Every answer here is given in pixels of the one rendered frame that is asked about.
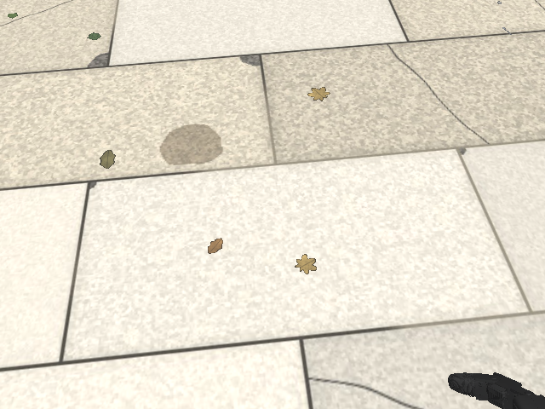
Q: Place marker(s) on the right robot hand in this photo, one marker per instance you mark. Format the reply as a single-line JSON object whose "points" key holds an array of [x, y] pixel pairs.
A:
{"points": [[499, 390]]}

